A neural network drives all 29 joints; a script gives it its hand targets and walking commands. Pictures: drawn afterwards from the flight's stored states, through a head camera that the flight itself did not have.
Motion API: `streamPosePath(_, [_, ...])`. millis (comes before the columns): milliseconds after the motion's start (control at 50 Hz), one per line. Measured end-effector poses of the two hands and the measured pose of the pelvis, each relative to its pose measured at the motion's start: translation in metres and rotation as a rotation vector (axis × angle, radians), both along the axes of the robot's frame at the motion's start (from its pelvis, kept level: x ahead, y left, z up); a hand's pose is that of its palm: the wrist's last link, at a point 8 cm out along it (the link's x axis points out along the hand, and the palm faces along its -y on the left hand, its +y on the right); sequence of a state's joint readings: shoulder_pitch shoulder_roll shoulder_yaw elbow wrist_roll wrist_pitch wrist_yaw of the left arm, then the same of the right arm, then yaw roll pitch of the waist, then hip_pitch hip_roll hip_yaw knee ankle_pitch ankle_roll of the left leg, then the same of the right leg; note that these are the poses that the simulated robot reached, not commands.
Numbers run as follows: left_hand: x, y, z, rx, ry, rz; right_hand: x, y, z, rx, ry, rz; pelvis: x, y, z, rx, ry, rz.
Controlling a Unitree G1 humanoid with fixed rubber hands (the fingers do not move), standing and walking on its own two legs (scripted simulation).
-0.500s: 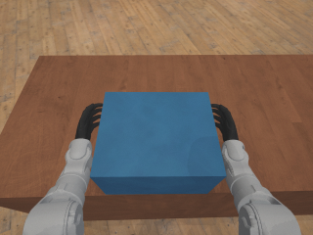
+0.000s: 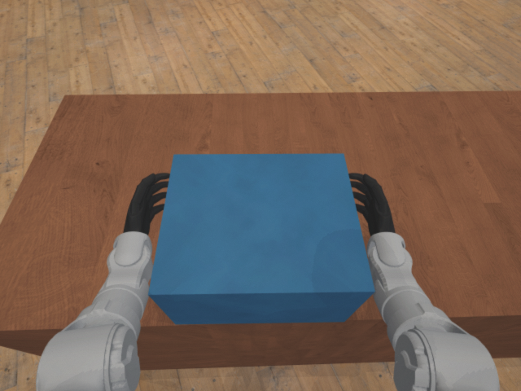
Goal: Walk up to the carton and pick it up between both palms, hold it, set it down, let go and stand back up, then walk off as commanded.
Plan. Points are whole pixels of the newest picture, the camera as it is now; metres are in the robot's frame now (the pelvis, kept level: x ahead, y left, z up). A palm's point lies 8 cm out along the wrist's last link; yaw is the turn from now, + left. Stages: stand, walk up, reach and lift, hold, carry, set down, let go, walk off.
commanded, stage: set down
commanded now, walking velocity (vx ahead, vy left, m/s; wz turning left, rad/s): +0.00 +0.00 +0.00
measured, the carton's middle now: (259, 238) +0.37 +0.04 -0.03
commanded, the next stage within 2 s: none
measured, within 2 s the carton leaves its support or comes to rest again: neither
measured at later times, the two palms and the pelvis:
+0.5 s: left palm (139, 223) +0.36 +0.23 +0.01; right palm (378, 223) +0.39 -0.16 +0.01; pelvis +0.00 +0.00 +0.00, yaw +0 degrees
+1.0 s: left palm (131, 231) +0.36 +0.25 -0.02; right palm (394, 229) +0.40 -0.19 -0.02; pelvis -0.02 +0.00 -0.03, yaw +0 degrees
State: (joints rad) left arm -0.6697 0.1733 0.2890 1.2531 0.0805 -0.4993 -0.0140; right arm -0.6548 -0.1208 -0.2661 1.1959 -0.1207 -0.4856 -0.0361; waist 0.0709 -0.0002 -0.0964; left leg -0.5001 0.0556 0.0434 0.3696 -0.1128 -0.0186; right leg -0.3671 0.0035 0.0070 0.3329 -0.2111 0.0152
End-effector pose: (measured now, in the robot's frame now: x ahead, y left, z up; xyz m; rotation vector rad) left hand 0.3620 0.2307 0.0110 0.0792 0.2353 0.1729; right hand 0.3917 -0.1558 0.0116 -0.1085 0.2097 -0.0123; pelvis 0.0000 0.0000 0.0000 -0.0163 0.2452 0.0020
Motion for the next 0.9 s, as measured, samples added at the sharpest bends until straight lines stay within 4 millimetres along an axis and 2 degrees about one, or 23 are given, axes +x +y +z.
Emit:
streamPosePath(660, [0.001,0.002,-0.001,0.009,-0.003,-0.003,0.000,-0.001,-0.002,0.021,0.003,-0.003,-0.004,-0.002,-0.004,-0.001,0.008,0.002])
streamPosePath(780, [-0.003,0.008,-0.016,-0.028,0.039,0.073,-0.002,-0.005,-0.021,0.006,0.089,-0.008,-0.007,0.000,-0.013,-0.013,0.064,-0.010])
streamPosePath(900, [-0.003,0.016,-0.027,-0.036,0.047,0.078,0.002,-0.017,-0.031,0.025,0.074,-0.060,-0.014,0.003,-0.025,-0.027,0.113,0.002])
